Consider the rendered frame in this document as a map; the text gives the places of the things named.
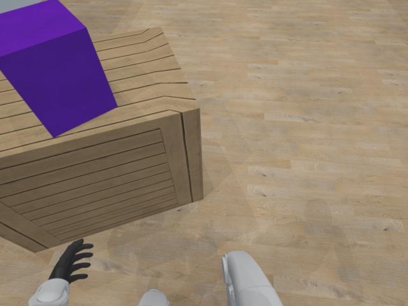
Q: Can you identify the carton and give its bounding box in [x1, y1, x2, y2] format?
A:
[0, 0, 118, 138]

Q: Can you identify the robot left thigh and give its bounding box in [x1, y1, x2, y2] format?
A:
[138, 291, 169, 306]

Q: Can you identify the robot thigh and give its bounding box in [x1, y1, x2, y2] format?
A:
[138, 291, 169, 306]
[221, 251, 283, 306]

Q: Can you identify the robot left hand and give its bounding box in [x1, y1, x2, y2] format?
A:
[49, 238, 94, 284]

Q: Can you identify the robot right thigh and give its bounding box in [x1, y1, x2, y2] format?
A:
[221, 251, 283, 306]

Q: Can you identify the left robot forearm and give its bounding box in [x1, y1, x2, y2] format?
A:
[28, 279, 69, 306]

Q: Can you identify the pedestal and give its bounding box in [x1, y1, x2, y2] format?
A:
[0, 27, 203, 253]

